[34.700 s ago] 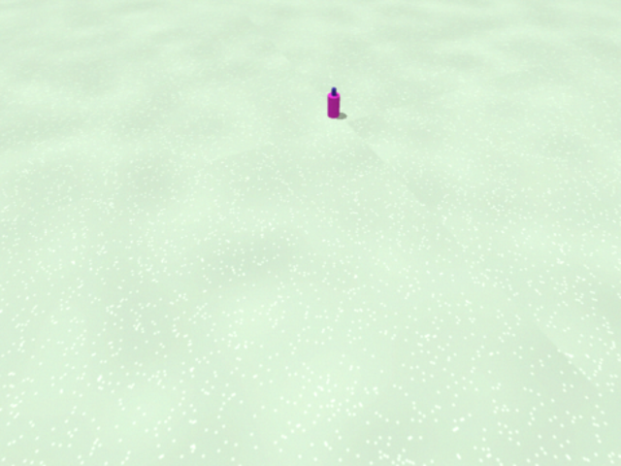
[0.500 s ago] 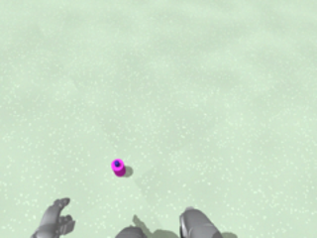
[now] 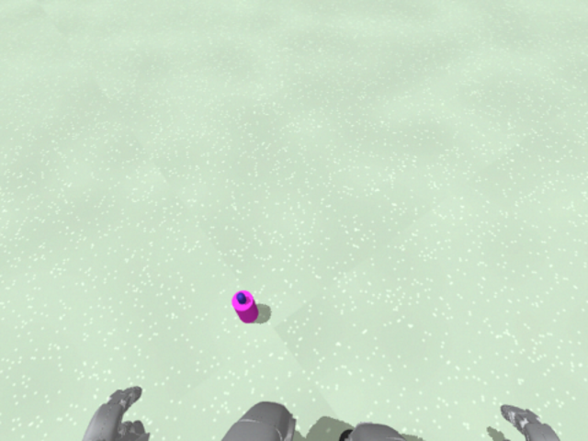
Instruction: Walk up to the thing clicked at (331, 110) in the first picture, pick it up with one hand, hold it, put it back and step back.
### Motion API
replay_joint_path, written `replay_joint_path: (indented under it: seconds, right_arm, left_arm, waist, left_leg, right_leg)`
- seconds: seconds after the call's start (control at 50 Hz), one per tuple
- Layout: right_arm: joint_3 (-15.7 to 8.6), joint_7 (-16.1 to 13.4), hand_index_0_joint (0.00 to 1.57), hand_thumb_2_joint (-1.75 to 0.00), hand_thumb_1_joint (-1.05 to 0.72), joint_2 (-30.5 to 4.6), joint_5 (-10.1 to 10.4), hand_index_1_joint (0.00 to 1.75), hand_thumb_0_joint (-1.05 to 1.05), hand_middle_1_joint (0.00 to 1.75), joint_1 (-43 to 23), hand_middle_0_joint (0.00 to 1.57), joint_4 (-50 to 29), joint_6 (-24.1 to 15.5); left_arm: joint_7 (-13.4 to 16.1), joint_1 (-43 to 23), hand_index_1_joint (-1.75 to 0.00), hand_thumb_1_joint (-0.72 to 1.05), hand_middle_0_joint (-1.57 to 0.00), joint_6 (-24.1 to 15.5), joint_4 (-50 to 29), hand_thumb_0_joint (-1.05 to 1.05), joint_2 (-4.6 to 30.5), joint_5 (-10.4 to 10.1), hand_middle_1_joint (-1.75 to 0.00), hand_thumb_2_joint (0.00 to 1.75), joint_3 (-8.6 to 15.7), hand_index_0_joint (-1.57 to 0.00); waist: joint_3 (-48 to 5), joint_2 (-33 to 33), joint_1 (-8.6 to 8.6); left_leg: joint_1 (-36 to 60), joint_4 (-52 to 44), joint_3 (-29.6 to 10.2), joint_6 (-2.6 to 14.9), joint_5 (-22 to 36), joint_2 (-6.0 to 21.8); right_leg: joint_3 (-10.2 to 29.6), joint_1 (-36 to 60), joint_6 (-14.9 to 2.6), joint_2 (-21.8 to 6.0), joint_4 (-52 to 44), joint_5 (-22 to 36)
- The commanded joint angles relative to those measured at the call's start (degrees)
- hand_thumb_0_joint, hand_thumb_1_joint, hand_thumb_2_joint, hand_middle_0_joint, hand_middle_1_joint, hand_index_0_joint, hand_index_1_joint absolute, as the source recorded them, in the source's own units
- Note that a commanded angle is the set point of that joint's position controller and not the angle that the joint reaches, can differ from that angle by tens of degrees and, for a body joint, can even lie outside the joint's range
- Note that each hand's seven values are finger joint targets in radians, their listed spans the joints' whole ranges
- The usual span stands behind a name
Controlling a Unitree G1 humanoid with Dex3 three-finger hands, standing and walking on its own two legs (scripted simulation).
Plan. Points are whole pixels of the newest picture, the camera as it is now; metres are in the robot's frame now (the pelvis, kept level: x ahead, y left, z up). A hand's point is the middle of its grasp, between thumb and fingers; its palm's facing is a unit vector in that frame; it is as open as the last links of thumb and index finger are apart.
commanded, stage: step back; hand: left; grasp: from the side
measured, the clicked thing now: (244, 305) +0.51 +0.26 -0.68
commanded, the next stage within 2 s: none
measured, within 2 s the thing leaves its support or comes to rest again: neither
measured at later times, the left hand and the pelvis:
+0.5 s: hand out of the picture -0.04 +0.29 -0.16, palm faces -0.04 -0.92 -0.38, open 7.4 cm; pelvis -0.13 +0.00 -0.01, yaw -3 degrees
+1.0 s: hand out of the picture -0.12 +0.22 -0.16, palm faces +0.02 -0.93 -0.37, open 7.4 cm; pelvis -0.27 -0.04 -0.02, yaw +1 degrees
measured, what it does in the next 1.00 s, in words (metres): walks backwards: left foot, then right foot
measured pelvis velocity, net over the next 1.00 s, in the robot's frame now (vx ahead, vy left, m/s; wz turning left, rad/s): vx -0.27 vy -0.04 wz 0.02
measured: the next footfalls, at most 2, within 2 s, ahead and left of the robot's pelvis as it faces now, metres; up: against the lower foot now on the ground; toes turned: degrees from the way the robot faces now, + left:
left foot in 0.16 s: -0.03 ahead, +0.15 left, +0.00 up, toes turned +0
right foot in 0.58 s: -0.15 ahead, -0.15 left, +0.00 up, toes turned +0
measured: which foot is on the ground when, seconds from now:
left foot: up 0.00-0.14, down 0.16-0.60, up 0.62-0.92, down 0.94-1.00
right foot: down 0.00-0.20, up 0.22-0.56, down 0.58-0.96, up 0.98-1.00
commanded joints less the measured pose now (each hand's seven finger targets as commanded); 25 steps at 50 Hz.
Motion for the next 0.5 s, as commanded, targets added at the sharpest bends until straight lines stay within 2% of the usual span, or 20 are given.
replay_joint_path:
  seconds: [0.0, 0.02, 0.06, 0.08, 0.1, 0.12, 0.14, 0.16, 0.18, 0.2, 0.22, 0.24, 0.26, 0.28, 0.3, 0.34, 0.4, 0.42, 0.44, 0.48]
  right_arm:
    - [-2.5, -1.2, 0.2, -0.9, -0.9, -11.7, 0.2, 0.3, 0.0, 0.3, 4.3, 0.2, -3.7, -1.7]
    - [-2.4, -1.3, 0.2, -0.9, -0.9, -11.4, 0.1, 0.3, 0.0, 0.3, 4.0, 0.2, -4.1, -1.8]
    - [-2.5, -1.4, 0.2, -0.9, -0.9, -11.3, -0.3, 0.3, 0.0, 0.3, 5.2, 0.2, -4.4, -2.2]
    - [-2.7, -1.4, 0.2, -0.9, -0.9, -11.2, -0.6, 0.3, 0.0, 0.3, 6.8, 0.2, -3.9, -2.4]
    - [-3.1, -1.3, 0.2, -0.9, -0.9, -11.3, -0.9, 0.3, 0.0, 0.3, 7.5, 0.2, -3.4, -2.7]
    - [-3.5, -1.3, 0.2, -0.9, -0.9, -10.9, -1.2, 0.3, 0.0, 0.3, 8.8, 0.2, -3.0, -3.1]
    - [-4.2, -1.3, 0.2, -0.9, -0.9, -12.0, -2.1, 0.3, 0.0, 0.3, 8.2, 0.2, -3.1, -3.2]
    - [-5.3, -1.3, 0.2, -0.9, -0.9, -16.5, -3.0, 0.3, 0.0, 0.3, 7.7, 0.2, -3.9, -3.3]
    - [-5.9, -0.9, 0.2, -0.9, -0.9, -20.9, -3.4, 0.3, 0.0, 0.3, 3.9, 0.2, -4.8, -3.3]
    - [-6.8, -0.8, 0.2, -0.9, -0.9, -23.9, -2.3, 0.3, 0.0, 0.3, 3.8, 0.2, -6.1, -3.4]
    - [-6.5, -1.0, 0.2, -0.9, -0.9, -22.1, -2.5, 0.3, 0.0, 0.3, 1.7, 0.2, -5.8, -3.7]
    - [-5.6, -1.1, 0.2, -0.9, -0.9, -19.5, -2.8, 0.3, 0.0, 0.3, 0.1, 0.2, -6.2, -3.7]
    - [-4.6, -1.2, 0.2, -0.9, -0.9, -16.9, -3.2, 0.3, 0.0, 0.3, -2.9, 0.2, -6.7, -3.7]
    - [-4.4, -1.4, 0.2, -0.9, -0.9, -15.7, -2.7, 0.3, 0.0, 0.3, -2.2, 0.2, -6.9, -3.9]
    - [-4.6, -1.5, 0.2, -0.9, -0.9, -15.5, -2.4, 0.3, 0.0, 0.3, -0.9, 0.2, -6.7, -3.9]
    - [-4.8, -1.5, 0.2, -0.9, -0.9, -15.4, -2.3, 0.3, 0.0, 0.3, 3.7, 0.2, -6.2, -3.8]
    - [-5.3, -1.8, 0.2, -0.9, -0.9, -16.3, -1.9, 0.3, 0.0, 0.3, 6.4, 0.2, -6.9, -3.8]
    - [-5.5, -1.8, 0.2, -0.9, -0.9, -16.6, -1.8, 0.3, 0.0, 0.3, 6.6, 0.2, -7.2, -3.8]
    - [-5.8, -1.8, 0.2, -0.9, -0.9, -17.4, -1.9, 0.3, 0.0, 0.3, 6.4, 0.2, -7.7, -3.6]
    - [-5.7, -1.6, 0.2, -0.9, -0.9, -17.7, -2.1, 0.3, 0.0, 0.3, 5.0, 0.2, -8.4, -3.2]
  left_arm:
    - [0.8, -0.1, -0.3, 0.9, -0.2, -0.9, -6.8, 0.0, 12.4, 0.4, -0.3, 0.9, 3.6, -0.2]
    - [0.8, 0.8, -0.3, 0.9, -0.2, -0.7, -7.0, 0.0, 12.4, 0.5, -0.3, 0.9, 3.7, -0.2]
    - [0.7, 1.1, -0.3, 0.9, -0.2, -0.3, -7.7, 0.0, 13.2, 0.7, -0.3, 0.9, 4.0, -0.2]
    - [0.7, 0.2, -0.3, 0.9, -0.2, 0.0, -8.3, 0.0, 13.3, 0.5, -0.3, 0.9, 4.0, -0.2]
    - [0.4, 0.2, -0.3, 0.9, -0.2, 0.4, -8.6, 0.0, 13.3, 0.1, -0.3, 0.9, 3.9, -0.2]
    - [0.1, -0.5, -0.3, 0.9, -0.2, 1.0, -9.0, 0.0, 13.8, -0.3, -0.3, 0.9, 3.9, -0.2]
    - [-0.2, -0.4, -0.3, 0.9, -0.2, 1.4, -9.3, 0.0, 12.9, -0.6, -0.3, 0.9, 3.6, -0.2]
    - [-0.3, 0.6, -0.3, 0.9, -0.2, 1.4, -9.9, 0.0, 11.0, -0.7, -0.3, 0.9, 3.2, -0.2]
    - [-0.1, 0.8, -0.3, 0.9, -0.2, 1.4, -9.3, 0.0, 10.1, -0.7, -0.3, 0.9, 3.5, -0.2]
    - [0.7, -3.0, -0.3, 0.9, -0.2, 1.2, -10.0, 0.0, 12.7, 0.5, -0.3, 0.9, 4.3, -0.2]
    - [0.7, -4.3, -0.3, 0.9, -0.2, 1.1, -9.2, 0.0, 14.1, 0.7, -0.3, 0.9, 4.7, -0.2]
    - [0.4, -3.3, -0.3, 0.9, -0.2, 1.2, -8.5, 0.0, 13.5, 0.3, -0.3, 0.9, 4.9, -0.2]
    - [0.0, 0.8, -0.3, 0.9, -0.2, 1.1, -7.0, 0.0, 12.7, -0.6, -0.3, 0.9, 5.0, -0.2]
    - [-0.3, 3.7, -0.3, 0.9, -0.2, 1.2, -6.3, 0.0, 12.6, -0.9, -0.3, 0.9, 5.0, -0.2]
    - [-0.6, 4.8, -0.3, 0.9, -0.2, 1.3, -6.0, 0.0, 13.0, -0.7, -0.3, 0.9, 5.3, -0.2]
    - [-0.7, 2.4, -0.3, 0.9, -0.2, 1.1, -6.6, 0.0, 12.2, -0.4, -0.3, 0.9, 5.2, -0.2]
    - [-0.8, 2.3, -0.3, 0.9, -0.2, 0.8, -7.5, 0.0, 11.9, -0.2, -0.3, 0.9, 4.7, -0.2]
    - [-0.8, 1.9, -0.3, 0.9, -0.2, 0.8, -7.5, 0.0, 11.9, -0.2, -0.3, 0.9, 4.6, -0.2]
    - [-0.9, 1.9, -0.3, 0.9, -0.2, 0.7, -7.4, 0.0, 12.0, -0.3, -0.3, 0.9, 4.6, -0.2]
    - [-1.0, 3.1, -0.3, 0.9, -0.2, 0.2, -6.7, 0.0, 11.7, -0.3, -0.3, 0.9, 4.4, -0.2]
  waist:
    - [-12.0, -4.6, -0.19]
    - [-13.2, -5.9, 0.4]
    - [-15.2, -9.5, 0.26]
    - [-16.0, -10.8, -0.59]
    - [-16.3, -9.8, -1.13]
    - [-16.0, -7.8, -2.1]
    - [-15.1, -7.0, -1.73]
    - [-15.1, 2.8, -1.66]
    - [-11.7, 10.9, -0.51]
    - [-10.4, 15.0, -4.61]
    - [-7.5, 11.6, -3.7]
    - [-6.8, 9.5, -2.3]
    - [-7.1, 8.3, 0.82]
    - [-7.3, 8.5, 1.93]
    - [-8.3, 8.5, 1.59]
    - [-9.5, 8.9, -1.43]
    - [-11.8, 10.2, -3.21]
    - [-12.5, 10.8, -3.79]
    - [-13.1, 11.9, -3.84]
    - [-14.8, 12.5, -3.26]
  left_leg:
    - [-1.2, -4.8, 1.9, -1.39, 1.4, 0.8]
    - [-2.4, -9.4, 3.0, -1.66, 1.0, 1.8]
    - [-0.7, -20.5, 4.4, -1.47, 2.4, 4.6]
    - [1.3, -27.0, 4.6, -1.14, 5.4, 5.8]
    - [4.4, -34.6, 6.3, -0.88, 11.8, 5.3]
    - [7.6, -43.1, 8.4, -0.76, 21.3, 4.4]
    - [12.6, -42.5, 4.4, 0.11, 25.8, 6.4]
    - [17.3, -42.9, -8.6, 3.13, 27.1, 16.1]
    - [16.0, -45.1, -20.7, 8.75, 29.7, 26.0]
    - [6.4, -46.1, -26.1, 17.34, 31.6, 34.1]
    - [1.8, -46.2, -23.9, 17.6, 30.2, 32.8]
    - [2.4, -44.6, -15.7, 15.09, 33.3, 28.0]
    - [6.6, -42.1, -8.5, 12.25, 38.4, 22.5]
    - [9.5, -40.1, -5.0, 10.91, 41.2, 20.3]
    - [10.9, -39.5, -4.7, 11.11, 41.3, 20.2]
    - [17.2, -36.9, -5.5, 11.61, 44.1, 19.7]
    - [23.3, -35.4, -5.3, 13.56, 43.7, 20.9]
    - [23.9, -34.9, -5.4, 14.19, 43.3, 21.7]
    - [22.9, -34.3, -5.7, 14.54, 43.3, 22.9]
    - [20.6, -31.6, -3.6, 13.27, 42.6, 21.6]
  right_leg:
    - [8.7, 9.7, -9.93, -10.2, -6.2, 30.9]
    - [8.6, 13.3, -9.75, -10.3, -5.7, 30.4]
    - [8.8, 16.6, -8.93, -11.0, -3.4, 30.1]
    - [9.2, 17.1, -8.28, -11.0, -1.7, 29.1]
    - [8.2, 15.8, -7.03, -9.6, 1.1, 27.1]
    - [6.3, 13.9, -5.31, -7.7, 4.1, 24.1]
    - [7.5, 5.9, -3.27, -6.4, 5.1, 17.1]
    - [6.2, -4.4, -1.2, -1.6, 10.1, 4.9]
    - [3.4, -14.2, 0.72, 7.0, 19.9, -17.5]
    - [7.3, -10.0, 1.97, 4.2, 30.3, -23.0]
    - [8.9, -9.0, 1.94, 3.2, 36.7, -20.2]
    - [9.3, -9.1, 1.55, 4.4, 38.4, -17.6]
    - [9.9, -11.7, 1.44, 5.3, 40.8, -14.4]
    - [9.0, -13.6, 1.55, 5.8, 41.3, -12.6]
    - [8.1, -13.3, 2.08, 6.1, 42.1, -11.9]
    - [7.6, -14.9, 3.82, 5.1, 37.9, -12.3]
    - [6.1, -15.6, 5.09, 4.0, 30.0, -13.8]
    - [5.5, -14.5, 5.31, 2.8, 26.2, -14.8]
    - [4.9, -12.0, 5.23, 0.9, 21.7, -15.8]
    - [1.1, -6.5, 4.32, -1.1, 10.7, -14.5]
